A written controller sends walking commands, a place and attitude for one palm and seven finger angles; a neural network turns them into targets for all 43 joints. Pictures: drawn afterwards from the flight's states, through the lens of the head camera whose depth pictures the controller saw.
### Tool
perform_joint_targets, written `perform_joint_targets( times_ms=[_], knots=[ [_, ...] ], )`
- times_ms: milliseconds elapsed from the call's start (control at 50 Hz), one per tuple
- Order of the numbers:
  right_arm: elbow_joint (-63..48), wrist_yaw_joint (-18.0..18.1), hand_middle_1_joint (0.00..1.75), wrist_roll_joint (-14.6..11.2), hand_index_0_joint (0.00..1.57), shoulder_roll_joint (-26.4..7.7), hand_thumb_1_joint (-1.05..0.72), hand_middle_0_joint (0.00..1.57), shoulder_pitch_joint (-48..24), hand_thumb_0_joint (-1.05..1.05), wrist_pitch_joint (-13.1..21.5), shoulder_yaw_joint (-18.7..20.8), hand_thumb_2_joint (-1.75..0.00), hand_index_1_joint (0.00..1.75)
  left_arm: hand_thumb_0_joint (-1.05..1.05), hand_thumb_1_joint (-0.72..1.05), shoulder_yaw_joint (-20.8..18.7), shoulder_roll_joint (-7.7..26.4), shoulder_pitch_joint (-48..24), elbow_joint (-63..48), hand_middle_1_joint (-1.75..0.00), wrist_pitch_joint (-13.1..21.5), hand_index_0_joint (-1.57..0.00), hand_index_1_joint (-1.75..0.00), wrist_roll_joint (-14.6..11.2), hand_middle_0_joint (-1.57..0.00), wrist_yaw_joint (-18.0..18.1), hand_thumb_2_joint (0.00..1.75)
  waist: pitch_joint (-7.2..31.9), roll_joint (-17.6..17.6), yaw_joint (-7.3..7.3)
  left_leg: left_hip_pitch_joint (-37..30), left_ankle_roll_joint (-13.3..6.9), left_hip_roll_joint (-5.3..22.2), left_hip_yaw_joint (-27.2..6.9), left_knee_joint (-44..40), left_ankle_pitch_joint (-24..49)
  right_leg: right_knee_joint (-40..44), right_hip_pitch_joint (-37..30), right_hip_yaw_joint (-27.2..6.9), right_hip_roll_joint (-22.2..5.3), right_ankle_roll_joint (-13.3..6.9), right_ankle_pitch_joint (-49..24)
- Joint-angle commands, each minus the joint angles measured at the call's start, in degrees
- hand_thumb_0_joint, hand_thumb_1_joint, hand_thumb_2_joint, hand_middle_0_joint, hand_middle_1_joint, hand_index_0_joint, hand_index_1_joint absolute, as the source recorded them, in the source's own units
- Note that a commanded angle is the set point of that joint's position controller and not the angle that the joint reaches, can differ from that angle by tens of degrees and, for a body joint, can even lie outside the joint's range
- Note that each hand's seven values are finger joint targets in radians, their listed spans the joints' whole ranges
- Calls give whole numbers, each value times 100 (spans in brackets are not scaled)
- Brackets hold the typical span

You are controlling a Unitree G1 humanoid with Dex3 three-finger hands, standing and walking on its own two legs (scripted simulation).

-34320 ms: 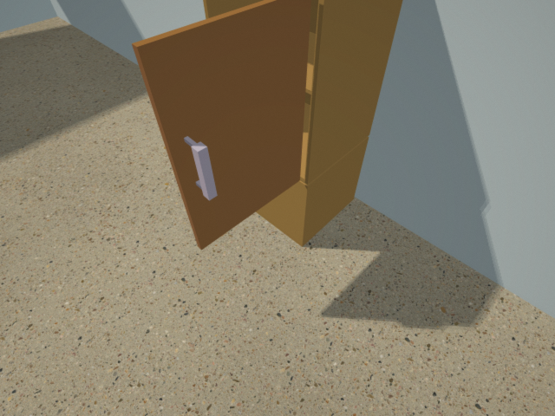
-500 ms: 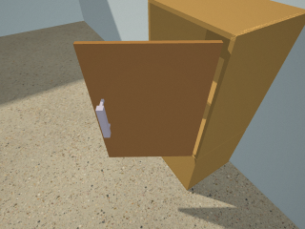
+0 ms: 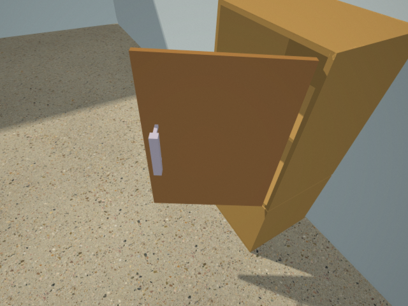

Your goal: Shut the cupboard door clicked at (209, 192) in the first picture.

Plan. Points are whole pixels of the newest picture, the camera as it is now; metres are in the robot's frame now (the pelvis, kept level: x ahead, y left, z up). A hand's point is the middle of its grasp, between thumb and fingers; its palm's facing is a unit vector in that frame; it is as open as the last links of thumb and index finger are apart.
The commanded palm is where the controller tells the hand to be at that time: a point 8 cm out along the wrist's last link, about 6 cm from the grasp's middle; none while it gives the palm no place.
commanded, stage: shuffle to correct the standing spot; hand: left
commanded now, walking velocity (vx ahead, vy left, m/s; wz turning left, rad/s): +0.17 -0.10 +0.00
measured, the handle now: (157, 150) +0.53 +0.16 -0.03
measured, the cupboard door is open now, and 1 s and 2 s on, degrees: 59 59 59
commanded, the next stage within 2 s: come to a stop and stand still in 0.36 s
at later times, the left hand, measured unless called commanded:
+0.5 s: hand out of the picture +0.11 +0.16 -0.18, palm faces +0.00 -0.98 -0.18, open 7.3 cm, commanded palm none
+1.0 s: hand out of the picture +0.12 +0.16 -0.18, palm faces +0.03 -0.98 -0.21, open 7.3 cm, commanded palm none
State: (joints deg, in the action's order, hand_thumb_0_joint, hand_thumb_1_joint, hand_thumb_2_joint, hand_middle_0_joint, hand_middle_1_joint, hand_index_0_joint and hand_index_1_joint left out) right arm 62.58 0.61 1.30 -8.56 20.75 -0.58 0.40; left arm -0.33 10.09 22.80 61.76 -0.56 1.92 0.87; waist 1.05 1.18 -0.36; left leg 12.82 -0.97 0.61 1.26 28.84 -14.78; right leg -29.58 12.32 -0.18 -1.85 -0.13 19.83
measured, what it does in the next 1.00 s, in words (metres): steps on the spot: right foot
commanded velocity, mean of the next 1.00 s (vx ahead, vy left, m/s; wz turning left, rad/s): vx -0.01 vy -0.04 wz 0.03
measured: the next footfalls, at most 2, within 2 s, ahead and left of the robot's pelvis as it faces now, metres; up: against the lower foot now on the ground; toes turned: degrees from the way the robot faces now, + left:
right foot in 0.52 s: +0.14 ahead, -0.10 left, +0.00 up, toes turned +4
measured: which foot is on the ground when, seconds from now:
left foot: down 0.00-1.00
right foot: down 0.00-0.26, up 0.28-0.50, down 0.52-1.00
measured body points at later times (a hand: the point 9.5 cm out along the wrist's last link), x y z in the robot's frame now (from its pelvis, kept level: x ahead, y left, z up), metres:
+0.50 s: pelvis +0.08 -0.02 -0.01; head +0.10 -0.01 +0.44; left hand +0.11 +0.21 -0.16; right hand +0.03 -0.22 -0.16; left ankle +0.01 +0.11 -0.74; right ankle +0.13 -0.14 -0.73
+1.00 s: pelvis +0.09 -0.02 -0.01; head +0.13 -0.01 +0.44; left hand +0.12 +0.21 -0.16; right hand +0.18 -0.25 -0.15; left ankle +0.10 +0.07 -0.74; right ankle +0.11 -0.15 -0.74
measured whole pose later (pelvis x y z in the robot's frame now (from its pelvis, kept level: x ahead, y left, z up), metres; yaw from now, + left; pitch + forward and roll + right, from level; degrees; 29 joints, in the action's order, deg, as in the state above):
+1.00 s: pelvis +0.09 -0.02 -0.01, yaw +0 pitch -1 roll +0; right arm 56.2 2.1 0.8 -8.9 8.1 -0.6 2.7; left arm -1.7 10.0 14.1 56.6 -1.1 1.6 1.7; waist -6.0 1.0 0.5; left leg 15.2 -2.4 0.4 7.0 32.4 -16.4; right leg -33.2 16.6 2.8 -2.8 0.8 15.6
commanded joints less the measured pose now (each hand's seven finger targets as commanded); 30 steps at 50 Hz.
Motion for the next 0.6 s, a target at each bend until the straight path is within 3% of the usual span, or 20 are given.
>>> perform_joint_targets(
  times_ms=[0,60,120,140,180,200,220,260,280,300,340,400,440,460,480,500,520,540,560,580],
  knots=[
    [-372,70,30,1,20,-871,-90,20,-40,0,129,202,-90,30,0,90,-108,262,412,-211,-30,123,-20,-30,-20,-20,3,90,-901,-378,131,1031,-392,738,-1048,-1314,-2334,212,177,35,65,-196,582],
    [-389,60,30,-6,20,-655,-90,20,-45,0,148,183,-90,30,0,90,-145,358,621,-157,-30,167,-20,-30,-44,-20,4,90,-945,-102,175,1178,-308,450,-706,-743,-2049,634,140,-479,-155,-358,993],
    [-436,40,30,-14,20,-334,-90,20,-40,0,230,109,-90,30,0,90,-216,576,803,-72,-30,220,-20,-30,-81,-20,53,90,-859,867,169,1327,-122,-29,138,558,-996,1218,-37,-1367,-788,-704,1100],
    [-434,36,30,-18,20,-284,-90,20,22,0,243,112,-90,30,0,90,-236,636,807,-81,-30,222,-20,-30,-89,-20,71,90,-773,917,105,1152,-112,-29,263,758,-940,1340,104,-1489,-953,-788,1206],
    [-415,30,30,-18,20,-238,-90,20,133,0,246,106,-90,30,0,90,-242,603,591,-141,-30,201,-20,-30,-72,-20,83,90,-938,776,-45,658,-117,12,263,477,-868,1181,663,-1196,-825,-743,1249],
    [-330,31,30,-20,20,-264,-90,20,326,0,272,102,-90,30,0,90,-219,512,418,-175,-30,189,-20,-30,-71,-20,69,90,-993,470,-156,275,-131,94,137,76,-751,802,965,-828,-581,-638,1012],
    [-192,46,30,-11,20,-394,-90,20,637,0,312,130,-90,30,0,90,-187,344,324,-212,-30,188,-20,-30,-64,-20,49,90,-971,-165,-250,-181,-237,423,-375,-358,-518,147,1279,-399,-217,-478,672],
    [49,141,30,50,20,-950,-90,20,1381,0,352,275,-90,30,0,90,-125,141,-10,-426,-30,223,-20,-30,-9,-20,27,90,-1023,-1788,-472,-981,-996,1841,-2312,-1385,243,-1782,2380,595,305,-150,894],
    [59,183,30,86,20,-919,-90,20,1412,0,366,260,-90,30,0,90,-147,220,-327,-567,-30,217,-20,-30,11,-20,24,90,-1189,-1513,-512,-1184,-1291,2110,-2510,-1407,1361,-2486,2869,313,78,-181,1241],
    [38,201,30,91,20,-843,-90,20,1304,0,393,219,-90,30,0,90,-179,204,-445,-621,-30,235,-20,-30,-3,-20,3,90,-1167,-1056,-433,-1164,-1420,2188,-2319,-1278,2229,-2749,2968,141,-130,-205,1151],
    [-80,215,30,96,20,-851,-90,20,933,0,423,219,-90,30,0,90,-192,58,-563,-662,-30,253,-20,-30,-59,-20,-75,90,-1093,-754,-295,-782,-1335,2014,-1711,-1117,2725,-2352,2483,183,-292,-165,991],
    [-262,216,30,69,20,-843,-90,20,198,0,401,223,-90,30,0,90,-219,-118,-52,-520,-30,244,-20,-30,-86,-20,-157,90,-699,-932,109,212,-814,1333,-823,-835,1931,-648,597,651,-31,-115,-142],
    [-247,172,30,6,20,-761,-90,20,182,0,371,250,-90,30,0,90,-262,70,537,-258,-30,267,-20,-30,-69,-20,-131,90,-238,-530,330,695,-483,764,-428,-114,922,195,-715,759,151,-75,-1132],
    [-275,146,30,-23,20,-540,-90,20,261,0,364,194,-90,30,0,90,-312,348,807,-175,-30,314,-20,-30,-81,-20,-64,90,24,179,460,1217,-311,499,-164,474,270,429,-1538,244,-309,-186,-1204],
    [-346,128,30,-49,20,-210,-90,20,313,0,342,117,-90,30,0,90,-394,726,1035,-113,-30,343,-20,-30,-68,-20,30,90,172,1262,531,1872,-72,-13,382,1494,-1302,875,-1868,-1304,-1579,-636,-1477],
    [-437,148,30,-69,20,-185,-90,20,124,0,275,126,-90,30,0,90,-392,837,1009,-169,-30,318,-20,-30,-93,-20,63,90,250,1180,548,1766,-57,17,202,2530,-2266,1326,-1410,-1972,-2182,-1175,-1914],
    [-444,139,30,-66,20,-76,-90,20,81,0,258,115,-90,30,0,90,-352,782,628,-285,-30,286,-20,-30,-87,-20,84,90,-65,640,402,1736,-28,139,69,2826,-2152,1247,-991,-1689,-2101,-1388,-2306],
    [-341,131,30,-70,20,14,-90,20,101,0,210,96,-90,30,0,90,-306,644,203,-348,-30,313,-20,-30,-58,-20,110,90,-200,643,209,1422,31,211,28,2785,-1937,1281,-352,-1429,-1935,-1296,-2476],
    [-286,132,30,-73,20,45,-90,20,208,0,137,100,-90,30,0,90,-303,587,-222,-446,-30,296,-20,-30,-38,-20,158,90,-368,1053,44,1173,52,314,32,2520,-1919,1222,3,-1249,-1890,-1287,-2760],
    [-223,105,30,-83,20,10,-90,20,271,0,113,82,-90,30,0,90,-260,553,-515,-547,-30,268,-20,-30,-17,-20,178,90,-499,1170,-45,892,60,357,41,1916,-1763,1033,243,-754,-1675,-1188,-3190]
  ],
)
